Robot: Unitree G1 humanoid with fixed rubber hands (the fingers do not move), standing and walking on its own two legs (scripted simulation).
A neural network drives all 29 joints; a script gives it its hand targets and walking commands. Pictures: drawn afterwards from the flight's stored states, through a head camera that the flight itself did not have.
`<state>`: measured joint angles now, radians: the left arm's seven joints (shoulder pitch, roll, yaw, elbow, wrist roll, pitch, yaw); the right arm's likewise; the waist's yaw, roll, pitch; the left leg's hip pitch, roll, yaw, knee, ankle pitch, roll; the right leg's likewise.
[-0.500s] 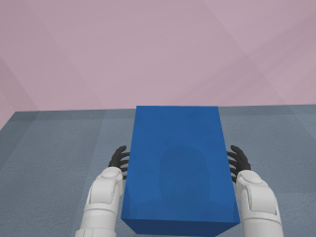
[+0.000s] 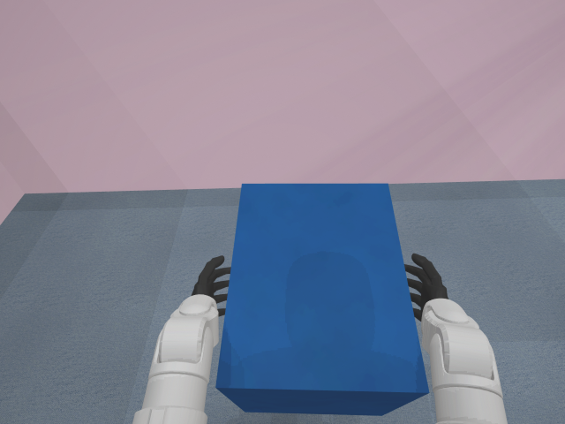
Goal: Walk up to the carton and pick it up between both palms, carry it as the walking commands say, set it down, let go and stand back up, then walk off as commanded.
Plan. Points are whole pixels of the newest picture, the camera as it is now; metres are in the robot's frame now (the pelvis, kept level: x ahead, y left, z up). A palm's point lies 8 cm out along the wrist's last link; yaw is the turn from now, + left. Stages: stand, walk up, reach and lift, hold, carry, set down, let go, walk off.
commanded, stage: carry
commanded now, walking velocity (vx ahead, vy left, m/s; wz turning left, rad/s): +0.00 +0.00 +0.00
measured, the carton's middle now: (313, 302) +0.34 +0.00 -0.04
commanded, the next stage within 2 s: hold in 0.36 s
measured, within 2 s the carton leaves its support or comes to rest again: neither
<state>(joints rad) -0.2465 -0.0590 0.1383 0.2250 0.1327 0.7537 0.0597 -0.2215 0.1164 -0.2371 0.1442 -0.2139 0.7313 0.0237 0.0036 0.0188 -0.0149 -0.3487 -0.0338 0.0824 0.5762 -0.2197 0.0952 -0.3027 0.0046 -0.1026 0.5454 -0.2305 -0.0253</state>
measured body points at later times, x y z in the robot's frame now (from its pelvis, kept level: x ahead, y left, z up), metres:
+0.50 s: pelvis +0.00 +0.00 +0.00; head -0.01 +0.01 +0.45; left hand +0.31 +0.16 +0.03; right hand +0.31 -0.17 +0.03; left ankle +0.06 +0.05 -0.73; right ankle +0.04 -0.11 -0.73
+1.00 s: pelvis -0.01 -0.01 +0.00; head -0.04 -0.01 +0.45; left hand +0.31 +0.14 +0.01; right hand +0.31 -0.19 +0.02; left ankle +0.06 +0.05 -0.73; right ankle +0.04 -0.11 -0.73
